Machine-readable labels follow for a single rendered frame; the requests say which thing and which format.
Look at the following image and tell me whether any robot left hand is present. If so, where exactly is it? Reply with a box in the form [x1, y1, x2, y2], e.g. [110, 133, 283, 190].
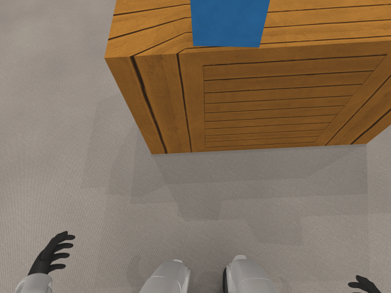
[28, 231, 75, 275]

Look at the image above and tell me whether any pedestal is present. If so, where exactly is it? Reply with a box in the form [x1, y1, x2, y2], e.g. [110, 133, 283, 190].
[104, 0, 391, 154]

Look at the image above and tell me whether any left robot thigh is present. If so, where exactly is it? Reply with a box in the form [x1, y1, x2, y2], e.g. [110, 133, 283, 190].
[139, 261, 190, 293]

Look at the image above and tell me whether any left robot forearm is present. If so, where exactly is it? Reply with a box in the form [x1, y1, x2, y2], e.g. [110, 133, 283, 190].
[14, 273, 53, 293]

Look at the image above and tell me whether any right robot thigh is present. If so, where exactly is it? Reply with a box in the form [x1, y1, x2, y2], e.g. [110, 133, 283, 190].
[226, 259, 279, 293]

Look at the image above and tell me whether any robot thigh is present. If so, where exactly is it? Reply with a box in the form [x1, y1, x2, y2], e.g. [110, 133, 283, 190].
[139, 261, 190, 293]
[226, 259, 279, 293]

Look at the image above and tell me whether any carton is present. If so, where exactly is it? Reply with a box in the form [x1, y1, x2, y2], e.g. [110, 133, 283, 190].
[190, 0, 270, 48]

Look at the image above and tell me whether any robot right hand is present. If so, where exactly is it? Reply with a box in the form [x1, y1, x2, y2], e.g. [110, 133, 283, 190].
[348, 275, 381, 293]

